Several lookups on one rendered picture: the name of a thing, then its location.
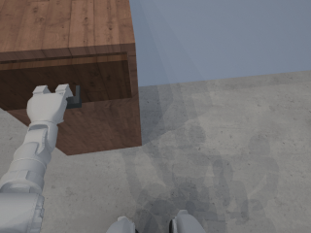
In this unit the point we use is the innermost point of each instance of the left robot hand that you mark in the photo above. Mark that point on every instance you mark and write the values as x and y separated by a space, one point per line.
47 106

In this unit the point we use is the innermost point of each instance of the robot shin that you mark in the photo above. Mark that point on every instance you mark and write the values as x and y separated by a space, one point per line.
122 218
182 212

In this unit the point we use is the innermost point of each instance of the drawer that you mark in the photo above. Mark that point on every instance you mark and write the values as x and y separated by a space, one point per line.
101 76

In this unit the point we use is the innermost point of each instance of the left robot forearm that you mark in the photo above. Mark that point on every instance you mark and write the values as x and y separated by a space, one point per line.
27 170

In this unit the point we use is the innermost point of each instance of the handle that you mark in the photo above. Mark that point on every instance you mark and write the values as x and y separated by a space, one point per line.
74 102

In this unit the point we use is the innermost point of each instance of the left robot upper arm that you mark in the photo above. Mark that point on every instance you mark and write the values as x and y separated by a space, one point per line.
21 212

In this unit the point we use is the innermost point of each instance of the cabinet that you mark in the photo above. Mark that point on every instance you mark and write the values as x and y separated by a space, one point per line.
31 29

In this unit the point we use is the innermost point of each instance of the left robot shin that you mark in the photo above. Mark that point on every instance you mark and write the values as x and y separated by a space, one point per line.
122 218

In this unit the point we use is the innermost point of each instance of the right robot shin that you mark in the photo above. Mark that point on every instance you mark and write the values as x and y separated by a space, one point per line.
182 212

